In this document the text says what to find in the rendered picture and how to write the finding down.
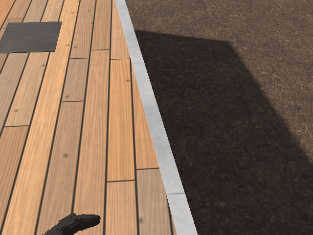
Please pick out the left robot hand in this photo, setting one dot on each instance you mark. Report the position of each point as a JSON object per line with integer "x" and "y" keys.
{"x": 72, "y": 223}

